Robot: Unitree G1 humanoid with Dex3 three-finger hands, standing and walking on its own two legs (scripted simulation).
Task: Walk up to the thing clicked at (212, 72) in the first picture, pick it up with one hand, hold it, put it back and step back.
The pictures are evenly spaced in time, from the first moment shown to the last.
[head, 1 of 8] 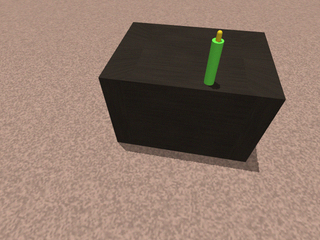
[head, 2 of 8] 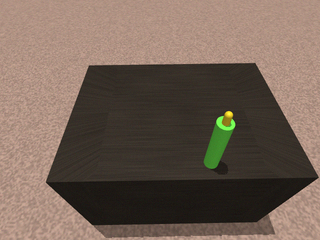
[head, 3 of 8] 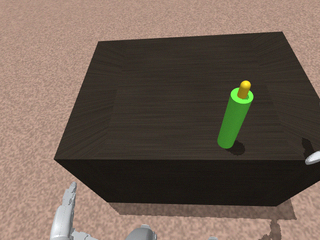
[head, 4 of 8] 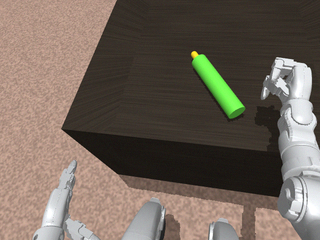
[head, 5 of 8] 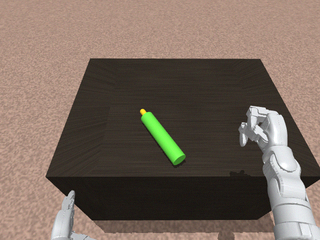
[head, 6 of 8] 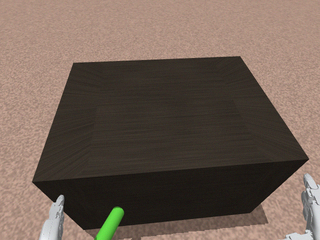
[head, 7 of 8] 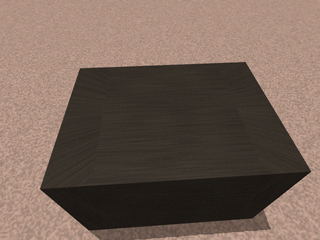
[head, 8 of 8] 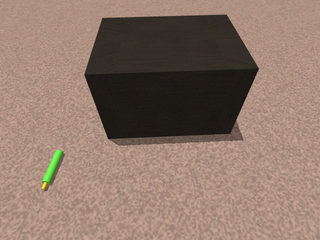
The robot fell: no
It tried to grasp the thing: yes
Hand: right
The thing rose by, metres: 0.00
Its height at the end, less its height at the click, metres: -0.71
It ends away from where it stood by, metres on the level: 0.96
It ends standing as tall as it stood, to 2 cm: no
